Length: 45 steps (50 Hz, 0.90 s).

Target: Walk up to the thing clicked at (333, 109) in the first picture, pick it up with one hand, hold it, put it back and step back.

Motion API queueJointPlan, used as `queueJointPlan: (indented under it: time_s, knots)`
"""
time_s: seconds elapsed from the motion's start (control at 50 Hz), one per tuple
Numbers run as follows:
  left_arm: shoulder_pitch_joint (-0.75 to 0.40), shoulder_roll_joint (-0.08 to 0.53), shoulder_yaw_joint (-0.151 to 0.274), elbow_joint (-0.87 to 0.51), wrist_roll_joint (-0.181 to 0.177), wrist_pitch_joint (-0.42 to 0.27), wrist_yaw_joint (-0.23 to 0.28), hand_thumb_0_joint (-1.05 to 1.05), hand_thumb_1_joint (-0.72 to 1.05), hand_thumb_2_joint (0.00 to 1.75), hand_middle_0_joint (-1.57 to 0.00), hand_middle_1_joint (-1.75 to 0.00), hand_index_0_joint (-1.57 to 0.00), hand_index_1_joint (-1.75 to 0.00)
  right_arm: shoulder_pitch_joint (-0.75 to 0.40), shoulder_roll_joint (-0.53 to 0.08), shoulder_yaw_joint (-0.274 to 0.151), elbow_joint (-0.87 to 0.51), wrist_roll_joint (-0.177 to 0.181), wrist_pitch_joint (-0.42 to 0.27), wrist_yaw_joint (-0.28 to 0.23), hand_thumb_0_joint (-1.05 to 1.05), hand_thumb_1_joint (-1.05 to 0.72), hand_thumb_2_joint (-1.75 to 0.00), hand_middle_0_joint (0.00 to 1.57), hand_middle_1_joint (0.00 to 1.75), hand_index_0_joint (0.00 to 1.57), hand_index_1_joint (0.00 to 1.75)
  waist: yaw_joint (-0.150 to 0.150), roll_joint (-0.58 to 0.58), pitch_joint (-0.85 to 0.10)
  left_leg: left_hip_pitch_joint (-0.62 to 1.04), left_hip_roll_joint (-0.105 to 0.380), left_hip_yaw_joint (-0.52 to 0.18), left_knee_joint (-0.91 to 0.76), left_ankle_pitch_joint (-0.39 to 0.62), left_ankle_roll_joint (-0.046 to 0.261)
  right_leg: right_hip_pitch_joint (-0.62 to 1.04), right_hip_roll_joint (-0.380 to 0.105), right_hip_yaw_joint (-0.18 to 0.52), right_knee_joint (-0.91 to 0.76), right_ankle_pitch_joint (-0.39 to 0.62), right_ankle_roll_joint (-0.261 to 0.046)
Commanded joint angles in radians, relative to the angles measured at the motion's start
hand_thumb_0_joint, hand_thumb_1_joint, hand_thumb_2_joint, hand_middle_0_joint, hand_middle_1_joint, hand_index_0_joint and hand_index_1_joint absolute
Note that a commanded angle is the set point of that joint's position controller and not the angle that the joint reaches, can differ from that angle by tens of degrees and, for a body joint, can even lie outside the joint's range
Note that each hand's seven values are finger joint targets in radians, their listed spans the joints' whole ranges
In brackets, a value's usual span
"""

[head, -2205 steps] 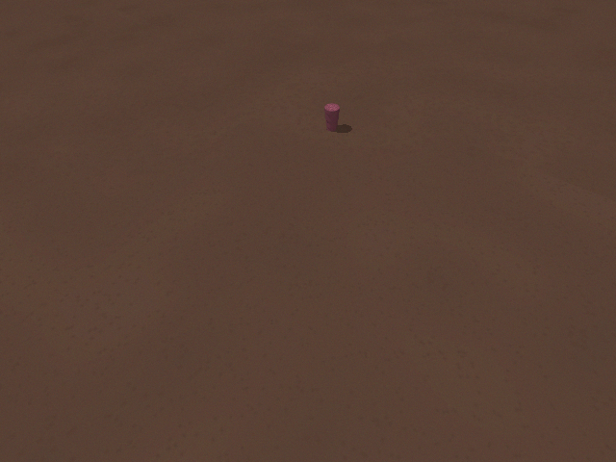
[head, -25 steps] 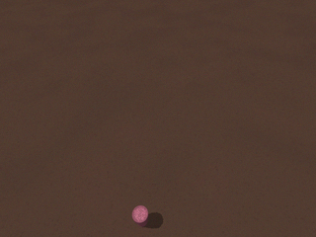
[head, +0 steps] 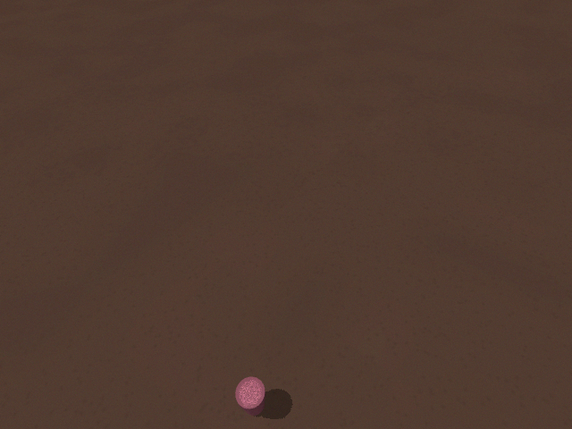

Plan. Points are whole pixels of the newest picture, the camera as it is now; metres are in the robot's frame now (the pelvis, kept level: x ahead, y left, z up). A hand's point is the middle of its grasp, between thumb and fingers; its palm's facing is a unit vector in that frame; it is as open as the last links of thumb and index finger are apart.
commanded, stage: stand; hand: left
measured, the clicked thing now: (252, 399) +0.36 +0.16 -0.71
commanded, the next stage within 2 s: go down in 0.02 s
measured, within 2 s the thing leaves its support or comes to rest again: neither
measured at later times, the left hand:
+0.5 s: hand out of the picture +0.16 +0.26 -0.18, palm faces +0.06 -0.94 -0.33, open 14.0 cm
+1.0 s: hand out of the picture +0.16 +0.27 -0.20, palm faces +0.06 -0.95 -0.32, open 17.1 cm
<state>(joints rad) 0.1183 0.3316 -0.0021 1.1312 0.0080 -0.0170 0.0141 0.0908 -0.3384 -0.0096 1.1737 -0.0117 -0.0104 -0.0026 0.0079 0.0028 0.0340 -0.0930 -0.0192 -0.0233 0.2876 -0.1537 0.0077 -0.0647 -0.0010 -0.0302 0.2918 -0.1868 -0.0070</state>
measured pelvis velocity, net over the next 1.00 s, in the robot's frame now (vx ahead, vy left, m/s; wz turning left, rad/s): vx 0.01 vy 0.01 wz -0.02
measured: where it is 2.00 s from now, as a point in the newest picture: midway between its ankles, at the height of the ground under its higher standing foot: outside the picture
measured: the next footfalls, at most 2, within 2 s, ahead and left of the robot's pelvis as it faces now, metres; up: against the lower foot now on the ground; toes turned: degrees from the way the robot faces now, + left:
none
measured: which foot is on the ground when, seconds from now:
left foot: down 0.00-1.00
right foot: down 0.00-1.00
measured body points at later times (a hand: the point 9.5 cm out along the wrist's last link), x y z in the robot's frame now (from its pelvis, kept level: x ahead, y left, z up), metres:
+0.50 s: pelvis -0.01 +0.00 -0.04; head +0.05 +0.01 +0.41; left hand +0.16 +0.31 -0.15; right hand +0.08 -0.27 -0.15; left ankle +0.00 +0.11 -0.75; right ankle -0.02 -0.11 -0.75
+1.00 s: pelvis +0.01 +0.01 -0.08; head +0.09 +0.03 +0.36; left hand +0.16 +0.32 -0.18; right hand +0.17 -0.24 -0.16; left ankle +0.00 +0.11 -0.75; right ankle -0.02 -0.11 -0.75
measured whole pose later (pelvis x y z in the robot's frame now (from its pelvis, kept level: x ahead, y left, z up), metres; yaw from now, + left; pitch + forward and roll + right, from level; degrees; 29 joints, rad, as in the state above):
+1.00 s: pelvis +0.01 +0.01 -0.08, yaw -1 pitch +17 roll -3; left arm 0.30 0.33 0.21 0.40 0.00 0.21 -0.04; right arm 0.22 -0.24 -0.01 0.55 0.02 -0.13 -0.05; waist -0.03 0.00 -0.14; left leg -0.84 0.00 -0.03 1.08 -0.53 0.02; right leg -0.78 0.02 -0.04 1.02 -0.53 0.00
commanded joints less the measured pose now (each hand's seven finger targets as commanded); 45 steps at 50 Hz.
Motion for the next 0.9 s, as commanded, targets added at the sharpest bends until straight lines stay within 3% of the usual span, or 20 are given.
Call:
queueJointPlan:
  time_s: [0.0,0.08,0.1,0.12,0.14,0.16,0.18,0.22,0.26,0.28,0.32,0.36,0.52,0.54,0.56,0.58,0.62,0.64,0.68,0.88]
  knots:
    - [-0.028,0.210,0.041,-0.048,0.002,-0.016,0.009,0.00,0.90,0.90,-0.20,-0.30,-0.20,-0.30,-0.028,-0.201,-0.028,-0.054,0.000,-0.019,-0.014,0.00,-0.90,-0.90,0.20,0.30,0.20,0.30,-0.006,0.010,-0.032,-0.004,0.136,-0.100,-0.045,0.124,0.009,-0.019,-0.136,0.106,-0.047,0.121,-0.008]
    - [-0.026,0.211,0.041,-0.052,0.005,-0.020,0.009,0.00,0.90,0.90,-0.20,-0.30,-0.20,-0.30,-0.037,-0.207,-0.032,-0.064,-0.002,-0.018,-0.013,0.00,-0.90,-0.90,0.20,0.30,0.20,0.30,-0.003,-0.017,-0.035,-0.003,0.137,-0.103,-0.041,0.132,0.012,-0.014,-0.136,0.104,-0.052,0.123,-0.009]
    - [-0.029,0.213,0.042,-0.051,0.004,-0.021,0.009,0.00,0.82,0.82,-0.12,-0.22,-0.12,-0.22,-0.032,-0.203,-0.030,-0.065,0.000,-0.017,-0.012,0.00,-0.91,-0.90,0.20,0.30,0.20,0.30,-0.007,-0.017,-0.031,-0.011,0.137,-0.102,-0.042,0.121,0.013,-0.017,-0.134,0.103,-0.053,0.108,-0.007]
    - [-0.380,0.054,0.035,-0.402,-0.054,-0.121,0.023,0.00,0.74,0.74,-0.04,-0.14,-0.04,-0.14,-0.006,-0.066,0.014,-0.383,0.073,-0.070,-0.028,0.00,-0.93,-0.91,0.20,0.30,0.20,0.30,-0.127,0.008,0.014,-0.102,-0.007,0.051,0.037,-0.036,0.016,-0.233,-0.010,0.033,-0.002,0.052,-0.007]
    - [-0.472,0.109,0.057,-0.367,-0.056,-0.116,0.027,0.00,0.66,0.66,-0.03,-0.11,-0.03,-0.11,0.042,-0.086,0.013,-0.321,0.076,-0.071,-0.035,0.00,-0.92,-0.91,0.20,0.30,0.20,0.30,-0.089,-0.020,-0.012,-0.099,-0.012,0.049,0.044,-0.059,0.019,-0.179,-0.013,0.020,-0.003,0.009,-0.002]
    - [-0.290,0.217,0.138,-0.186,-0.035,-0.070,0.034,0.00,0.58,0.58,-0.02,-0.12,-0.02,-0.13,0.074,-0.116,0.001,-0.302,0.075,-0.058,-0.040,0.00,-0.91,-0.91,0.20,0.30,0.20,0.30,-0.069,-0.050,-0.001,-0.131,-0.015,0.047,0.057,-0.070,0.023,-0.183,-0.011,0.014,0.004,-0.023,-0.007]
    - [-0.190,0.219,0.161,-0.115,-0.034,-0.055,0.019,0.00,0.50,0.50,-0.02,-0.12,-0.01,-0.13,0.085,-0.115,-0.005,-0.325,0.074,-0.045,-0.040,0.00,-0.92,-0.91,0.20,0.30,0.20,0.30,-0.041,-0.059,0.010,-0.169,-0.014,0.051,0.096,-0.054,0.022,-0.198,-0.004,0.009,0.038,-0.025,-0.010]
    - [-0.309,0.241,0.156,-0.175,-0.006,-0.064,0.003,0.00,0.34,0.34,-0.02,-0.12,-0.01,-0.12,0.102,-0.106,-0.025,-0.374,0.063,-0.057,-0.052,0.00,-0.94,-0.91,0.20,0.30,0.20,0.30,-0.043,-0.071,-0.120,-0.173,-0.005,0.042,0.154,-0.018,0.023,-0.209,-0.006,0.013,0.108,0.021,-0.006]
    - [-0.202,0.252,0.193,-0.088,0.031,-0.047,-0.019,0.00,0.18,0.31,-0.02,-0.14,-0.02,-0.14,0.130,-0.110,-0.042,-0.405,0.049,-0.063,-0.049,0.00,-0.92,-0.91,0.20,0.30,0.20,0.30,-0.035,-0.044,-0.177,-0.238,-0.012,0.034,0.224,-0.005,0.020,-0.235,-0.009,0.019,0.185,0.054,-0.008]
    - [-0.150,0.264,0.229,-0.085,0.049,-0.042,-0.026,0.00,0.10,0.29,-0.03,-0.13,-0.02,-0.13,0.140,-0.107,-0.056,-0.419,0.039,-0.064,-0.041,0.00,-0.91,-0.91,0.20,0.30,0.20,0.30,0.001,-0.011,-0.214,-0.278,-0.015,0.033,0.259,0.013,0.015,-0.238,-0.008,0.020,0.222,0.059,-0.013]
    - [-0.096,0.242,0.263,-0.145,0.055,-0.039,-0.029,0.00,-0.02,0.25,-0.04,-0.13,-0.03,-0.14,0.150,-0.093,-0.067,-0.469,0.031,-0.066,-0.032,0.00,-0.89,-0.90,0.20,0.30,0.20,0.30,0.020,0.046,-0.286,-0.291,-0.016,0.033,0.301,0.041,0.005,-0.248,-0.001,0.024,0.275,0.072,-0.021]
    - [-0.072,0.203,0.253,-0.211,0.049,-0.022,-0.026,0.00,-0.09,0.22,-0.05,-0.13,-0.05,-0.14,0.140,-0.085,-0.063,-0.515,0.030,-0.067,-0.028,0.00,-0.88,-0.90,0.20,0.30,0.20,0.30,0.019,0.098,-0.285,-0.309,-0.012,0.030,0.321,0.027,-0.003,-0.289,0.007,0.020,0.300,0.046,-0.027]
    - [-0.055,0.181,0.257,-0.441,0.026,0.061,-0.036,0.00,-0.47,0.16,-0.07,-0.13,-0.06,-0.14,0.116,-0.083,-0.067,-0.640,0.040,-0.099,-0.041,0.00,-0.82,-0.88,0.20,0.30,0.20,0.30,-0.025,0.000,-0.263,-0.453,0.014,0.007,0.441,-0.093,0.006,-0.463,0.021,0.003,0.416,-0.082,-0.020]
    - [-0.004,0.193,0.279,-0.428,0.027,0.070,-0.036,0.00,-0.48,0.16,-0.07,-0.14,-0.06,-0.15,0.133,-0.083,-0.070,-0.638,0.039,-0.103,-0.045,0.00,-0.81,-0.88,0.20,0.30,0.20,0.30,-0.026,-0.006,-0.288,-0.458,0.016,0.006,0.465,-0.081,0.009,-0.466,0.020,0.005,0.442,-0.068,-0.018]
    - [-0.072,0.203,0.268,-0.573,0.021,0.063,-0.037,0.00,-0.49,0.15,-0.07,-0.13,-0.05,-0.14,0.130,-0.074,-0.070,-0.655,0.040,-0.110,-0.048,0.00,-0.81,-0.88,0.20,0.30,0.20,0.30,-0.022,0.036,-0.315,-0.455,0.016,0.008,0.486,-0.052,0.007,-0.486,0.017,0.007,0.461,-0.042,-0.019]
    - [0.018,0.189,0.278,-0.502,0.023,0.081,-0.037,0.00,-0.52,0.14,-0.08,-0.13,-0.06,-0.14,0.147,-0.077,-0.070,-0.655,0.038,-0.113,-0.050,0.00,-0.81,-0.88,0.20,0.30,0.20,0.30,-0.034,0.014,-0.332,-0.453,0.017,0.007,0.501,-0.039,0.009,-0.480,0.018,0.007,0.478,-0.030,-0.016]
    - [-0.025,0.195,0.272,-0.649,0.018,0.081,-0.039,0.00,-0.50,0.14,-0.07,-0.12,-0.06,-0.13,0.139,-0.070,-0.069,-0.679,0.038,-0.125,-0.055,0.00,-0.80,-0.88,0.20,0.30,0.20,0.30,-0.032,0.056,-0.336,-0.458,0.020,0.006,0.526,-0.017,0.005,-0.527,0.018,0.010,0.507,-0.014,-0.017]
    - [0.057,0.198,0.286,-0.601,0.021,0.095,-0.041,0.00,-0.53,0.13,-0.08,-0.12,-0.06,-0.14,0.152,-0.074,-0.071,-0.670,0.036,-0.129,-0.056,0.00,-0.80,-0.88,0.20,0.30,0.20,0.30,-0.036,0.050,-0.352,-0.454,0.026,-0.001,0.537,-0.001,0.005,-0.531,0.019,0.006,0.521,-0.013,-0.018]
    - [0.061,0.198,0.281,-0.712,0.015,0.106,-0.042,0.00,-0.52,0.11,-0.08,-0.11,-0.06,-0.12,0.148,-0.073,-0.072,-0.687,0.035,-0.137,-0.059,0.00,-0.81,-0.88,0.20,0.30,0.20,0.30,-0.034,0.080,-0.370,-0.441,0.031,-0.005,0.558,0.054,0.001,-0.548,0.019,0.003,0.547,0.022,-0.018]
    - [0.203,0.163,0.271,-0.843,0.003,0.194,-0.050,0.00,-0.52,0.10,-0.08,-0.11,-0.07,-0.11,0.168,-0.061,-0.062,-0.724,0.030,-0.159,-0.059,0.00,-0.81,-0.88,0.20,0.30,0.20,0.30,-0.052,0.086,-0.378,-0.499,0.044,-0.033,0.650,0.161,0.003,-0.615,0.020,-0.015,0.629,0.059,-0.017]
